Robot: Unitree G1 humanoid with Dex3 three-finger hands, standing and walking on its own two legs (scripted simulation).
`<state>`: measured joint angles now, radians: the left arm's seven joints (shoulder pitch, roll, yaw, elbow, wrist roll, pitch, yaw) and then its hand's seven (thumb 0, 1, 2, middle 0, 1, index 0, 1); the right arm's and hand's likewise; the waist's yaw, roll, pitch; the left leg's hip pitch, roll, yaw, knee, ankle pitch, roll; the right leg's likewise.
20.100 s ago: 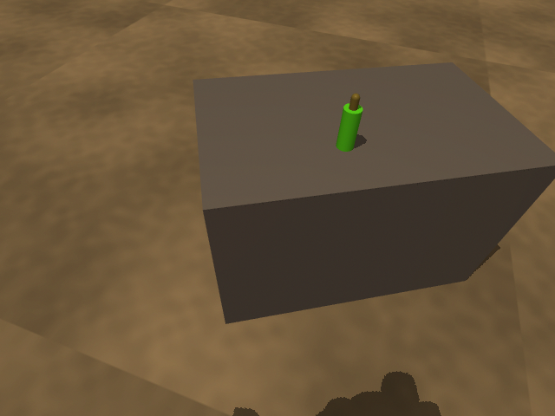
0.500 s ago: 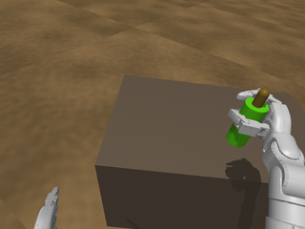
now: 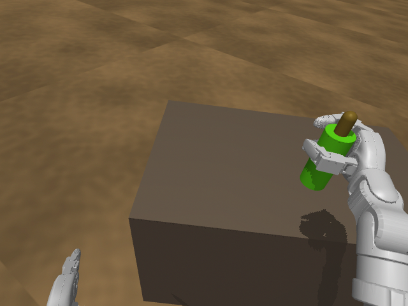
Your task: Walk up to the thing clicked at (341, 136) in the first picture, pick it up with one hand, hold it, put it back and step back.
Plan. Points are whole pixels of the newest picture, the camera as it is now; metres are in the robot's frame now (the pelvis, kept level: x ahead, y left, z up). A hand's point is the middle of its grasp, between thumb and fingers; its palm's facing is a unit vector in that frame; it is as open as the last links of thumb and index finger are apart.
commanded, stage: hold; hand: right
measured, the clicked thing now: (330, 150) +0.35 -0.19 +0.20
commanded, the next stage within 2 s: crouch in 0.14 s
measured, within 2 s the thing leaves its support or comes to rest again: neither
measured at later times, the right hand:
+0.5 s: hand (319, 151) +0.36 -0.18 +0.19, palm faces +0.17 +0.99 +0.01, open 6.7 cm
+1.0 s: hand (300, 156) +0.44 -0.20 +0.11, palm faces +0.18 +0.98 +0.01, open 6.7 cm
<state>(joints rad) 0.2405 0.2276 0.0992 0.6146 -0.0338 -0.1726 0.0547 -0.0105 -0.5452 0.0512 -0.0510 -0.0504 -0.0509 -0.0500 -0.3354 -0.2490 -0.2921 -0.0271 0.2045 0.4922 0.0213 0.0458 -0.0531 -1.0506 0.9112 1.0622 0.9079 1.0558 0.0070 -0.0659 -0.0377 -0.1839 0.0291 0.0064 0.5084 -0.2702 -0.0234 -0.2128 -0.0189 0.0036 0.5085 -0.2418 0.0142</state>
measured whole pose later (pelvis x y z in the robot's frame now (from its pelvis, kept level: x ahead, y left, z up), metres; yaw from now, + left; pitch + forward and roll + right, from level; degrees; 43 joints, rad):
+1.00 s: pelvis +0.00 +0.00 -0.01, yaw +2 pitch +5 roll +0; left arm 0.25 0.22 0.07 0.55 -0.01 -0.19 0.05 -0.01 -0.52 0.05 -0.06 -0.05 -0.06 -0.04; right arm -0.59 -0.34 -0.35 0.76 0.14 -0.06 0.04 0.04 -0.03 -1.09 0.92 1.08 0.91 1.08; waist 0.08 0.00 -0.03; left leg -0.39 0.01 -0.02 0.59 -0.29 -0.02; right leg -0.41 -0.04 -0.02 0.60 -0.27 0.01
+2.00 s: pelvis -0.01 -0.01 -0.05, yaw +2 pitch +17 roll +2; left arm 0.32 0.24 0.05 0.25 0.04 -0.12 0.02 -0.01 -0.53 0.06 -0.06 -0.05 -0.06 -0.05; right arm -0.77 -0.47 -0.45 1.12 0.07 -0.36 0.09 0.04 -0.02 -1.09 0.92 1.08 0.92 1.08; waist 0.18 0.01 -0.11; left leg -0.79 0.00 -0.01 0.90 -0.40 -0.04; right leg -0.84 -0.05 0.00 0.95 -0.41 0.00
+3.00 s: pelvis -0.01 -0.01 -0.09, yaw +2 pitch +23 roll +4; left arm 0.37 0.25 0.05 0.01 0.06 -0.04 -0.02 -0.01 -0.53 0.05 -0.06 -0.05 -0.06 -0.05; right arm -0.85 -0.55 -0.52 1.20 0.02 -0.43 0.09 0.04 -0.02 -1.09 0.92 1.08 0.91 1.08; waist 0.24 -0.01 -0.14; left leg -1.01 -0.02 0.02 1.10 -0.48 -0.03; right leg -1.08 -0.06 0.04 1.17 -0.49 0.01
